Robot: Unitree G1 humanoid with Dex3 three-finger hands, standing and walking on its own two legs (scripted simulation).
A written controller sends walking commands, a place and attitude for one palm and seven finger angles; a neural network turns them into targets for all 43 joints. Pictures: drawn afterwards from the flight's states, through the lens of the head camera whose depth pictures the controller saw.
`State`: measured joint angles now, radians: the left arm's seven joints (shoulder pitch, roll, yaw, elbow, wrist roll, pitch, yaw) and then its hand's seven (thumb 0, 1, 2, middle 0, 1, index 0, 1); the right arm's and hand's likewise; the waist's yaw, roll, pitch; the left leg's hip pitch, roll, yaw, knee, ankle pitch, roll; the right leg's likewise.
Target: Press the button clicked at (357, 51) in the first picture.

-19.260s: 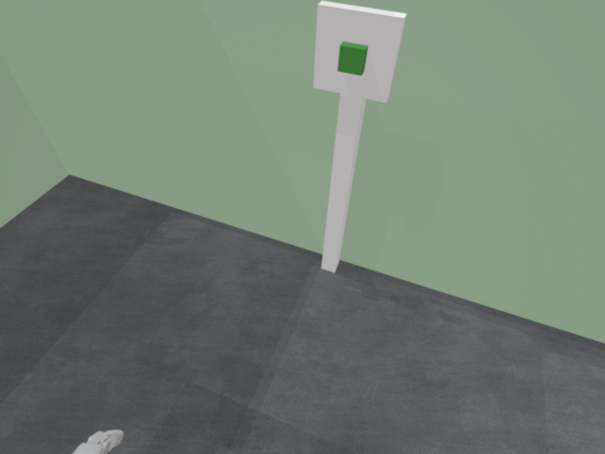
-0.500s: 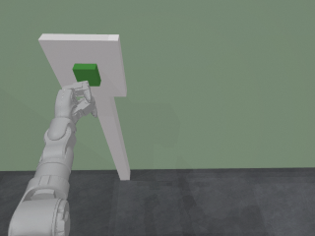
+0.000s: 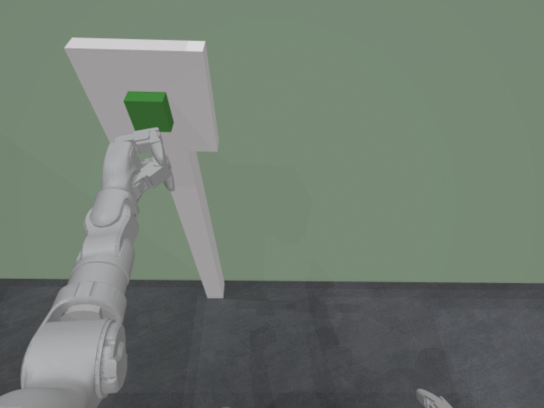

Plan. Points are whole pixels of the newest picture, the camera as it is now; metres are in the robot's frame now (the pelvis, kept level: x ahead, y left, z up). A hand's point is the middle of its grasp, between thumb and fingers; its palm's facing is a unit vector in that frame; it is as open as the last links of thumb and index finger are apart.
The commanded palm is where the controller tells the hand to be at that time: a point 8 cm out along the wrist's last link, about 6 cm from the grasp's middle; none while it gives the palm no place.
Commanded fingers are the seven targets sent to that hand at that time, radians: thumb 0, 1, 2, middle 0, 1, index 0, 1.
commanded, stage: aim a knuckle at the button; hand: left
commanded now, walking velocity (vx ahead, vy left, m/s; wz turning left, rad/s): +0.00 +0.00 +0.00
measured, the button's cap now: (150, 110) +0.53 +0.19 +0.14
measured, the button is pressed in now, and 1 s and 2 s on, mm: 0 2 12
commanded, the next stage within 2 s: press the button with the knuckle in 0.30 s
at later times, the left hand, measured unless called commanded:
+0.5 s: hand (159, 173) +0.43 +0.17 +0.10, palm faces +0.02 -1.00 +0.00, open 3.1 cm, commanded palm +0.41 +0.22 +0.11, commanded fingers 0.00 0.90 0.90 -1.30 -1.50 -1.30 -1.50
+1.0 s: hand (164, 149) +0.47 +0.17 +0.11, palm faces +0.02 -1.00 +0.00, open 3.0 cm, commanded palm +0.45 +0.22 +0.11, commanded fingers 0.00 0.90 0.90 -1.30 -1.50 -1.30 -1.50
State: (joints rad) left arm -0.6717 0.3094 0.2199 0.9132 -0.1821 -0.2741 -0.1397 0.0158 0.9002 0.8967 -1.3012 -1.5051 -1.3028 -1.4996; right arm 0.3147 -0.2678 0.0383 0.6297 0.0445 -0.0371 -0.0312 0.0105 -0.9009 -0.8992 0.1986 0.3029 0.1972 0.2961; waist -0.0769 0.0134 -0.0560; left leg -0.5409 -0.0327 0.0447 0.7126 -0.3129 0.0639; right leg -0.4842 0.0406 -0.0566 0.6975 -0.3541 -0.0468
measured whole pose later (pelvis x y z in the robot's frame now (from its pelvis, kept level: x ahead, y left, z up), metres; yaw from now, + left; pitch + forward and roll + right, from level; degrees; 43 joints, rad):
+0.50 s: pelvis +0.02 -0.01 +0.00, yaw +0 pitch +8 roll -1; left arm -0.53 0.31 0.23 0.76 -0.19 -0.24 -0.16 0.02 0.90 0.90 -1.30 -1.51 -1.30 -1.50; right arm 0.32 -0.27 0.03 0.62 0.05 -0.01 -0.04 0.01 -0.90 -0.90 0.20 0.30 0.20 0.30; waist -0.07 0.02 -0.07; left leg -0.50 -0.02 0.04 0.70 -0.33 0.06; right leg -0.44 0.05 -0.05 0.67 -0.37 -0.05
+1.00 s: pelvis +0.01 +0.00 +0.00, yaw +0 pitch +10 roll -1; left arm -0.75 0.37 0.28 1.02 -0.16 -0.30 -0.16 0.00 0.89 0.90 -1.30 -1.50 -1.30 -1.50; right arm 0.39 -0.27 0.03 0.66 0.04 0.01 -0.02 0.01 -0.90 -0.90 0.20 0.30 0.20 0.30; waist -0.11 0.02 -0.07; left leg -0.57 -0.02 0.05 0.74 -0.34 0.06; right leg -0.51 0.05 -0.05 0.71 -0.37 -0.05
